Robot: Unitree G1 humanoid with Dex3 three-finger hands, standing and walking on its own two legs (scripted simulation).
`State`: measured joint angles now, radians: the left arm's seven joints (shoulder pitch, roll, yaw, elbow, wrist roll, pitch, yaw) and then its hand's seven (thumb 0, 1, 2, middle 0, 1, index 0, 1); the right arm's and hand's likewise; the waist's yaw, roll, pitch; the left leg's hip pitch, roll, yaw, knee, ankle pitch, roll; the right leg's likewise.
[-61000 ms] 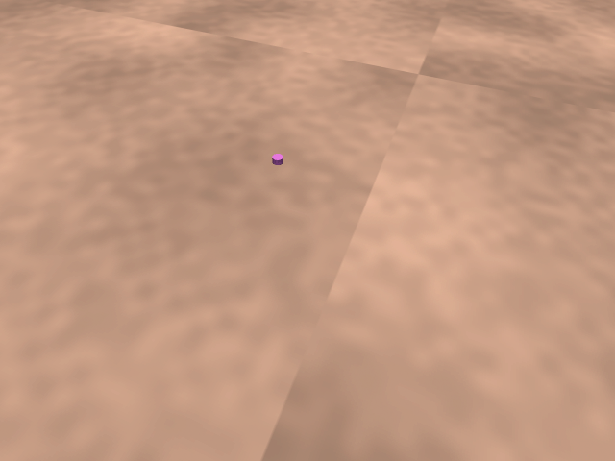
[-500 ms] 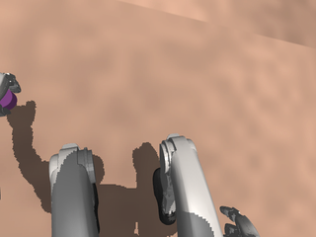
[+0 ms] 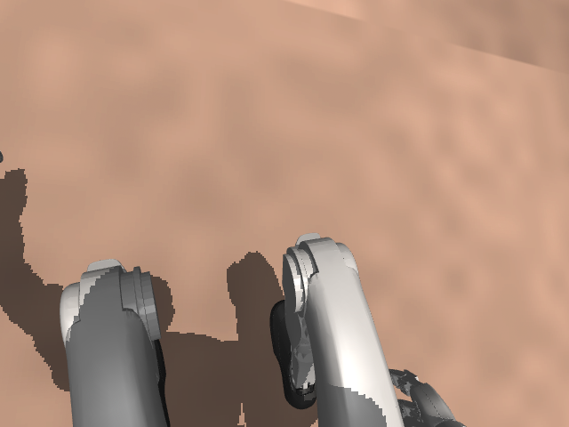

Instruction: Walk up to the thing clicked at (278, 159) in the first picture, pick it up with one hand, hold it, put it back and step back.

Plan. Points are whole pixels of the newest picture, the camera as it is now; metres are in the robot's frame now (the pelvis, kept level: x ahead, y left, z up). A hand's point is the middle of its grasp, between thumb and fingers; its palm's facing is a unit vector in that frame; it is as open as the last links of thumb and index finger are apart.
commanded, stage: lower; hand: left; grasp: from above
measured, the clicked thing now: out of the picture +0.45 +0.36 -0.20
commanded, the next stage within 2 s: rest in 0.26 s
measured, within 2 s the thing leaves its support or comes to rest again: rests again in 1.32 s
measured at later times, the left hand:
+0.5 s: hand out of the picture +0.43 +0.35 -0.22, palm faces -0.44 -0.12 -0.89, open 7.4 cm
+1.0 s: hand out of the picture +0.44 +0.35 -0.26, palm faces -0.44 -0.14 -0.89, open 7.4 cm
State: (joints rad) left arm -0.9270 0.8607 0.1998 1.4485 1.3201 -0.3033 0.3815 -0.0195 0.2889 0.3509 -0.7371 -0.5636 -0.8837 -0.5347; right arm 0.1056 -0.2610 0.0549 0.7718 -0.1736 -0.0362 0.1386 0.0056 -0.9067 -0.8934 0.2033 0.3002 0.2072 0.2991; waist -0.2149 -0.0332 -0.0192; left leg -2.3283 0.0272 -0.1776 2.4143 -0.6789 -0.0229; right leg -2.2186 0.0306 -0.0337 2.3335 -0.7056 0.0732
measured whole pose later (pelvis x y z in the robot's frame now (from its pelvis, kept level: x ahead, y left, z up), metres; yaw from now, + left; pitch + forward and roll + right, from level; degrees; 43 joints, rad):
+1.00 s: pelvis +0.00 +0.00 -0.04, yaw -5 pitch +28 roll -13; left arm -0.93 1.02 0.24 1.64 1.35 -0.33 0.55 -0.03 0.29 0.30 -0.78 -0.52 -0.92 -0.48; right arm 0.03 -0.30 0.20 0.75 -0.29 -0.10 0.18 0.00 -0.89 -0.89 0.20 0.30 0.21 0.30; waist -0.29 -0.12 0.10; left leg -2.38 0.02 -0.28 2.58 -0.72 -0.04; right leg -2.25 0.07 -0.10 2.43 -0.70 0.08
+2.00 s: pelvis +0.00 +0.01 -0.04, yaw -7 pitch +25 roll -15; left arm -0.94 1.09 0.21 1.70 1.32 -0.33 0.60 -0.01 -0.02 0.57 -0.48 -0.66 -0.52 -0.64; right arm 0.01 -0.33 0.28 0.71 -0.32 -0.19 0.22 0.00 -0.89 -0.89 0.20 0.30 0.21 0.30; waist -0.31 -0.16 0.16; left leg -2.36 0.03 -0.31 2.62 -0.72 -0.03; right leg -2.22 0.08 -0.12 2.43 -0.69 0.09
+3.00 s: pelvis +0.00 +0.01 -0.03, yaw -5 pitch +29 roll -14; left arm -0.82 0.95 0.22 1.30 1.25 -0.26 0.45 0.00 -0.49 0.97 -0.08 -1.02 -0.10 -1.00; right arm 0.09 -0.31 0.16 0.72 -0.24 -0.15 0.25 0.01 -0.90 -0.89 0.20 0.30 0.21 0.30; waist -0.23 -0.06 0.03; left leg -2.37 0.02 -0.28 2.55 -0.72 -0.03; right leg -2.22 0.05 -0.11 2.40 -0.71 0.07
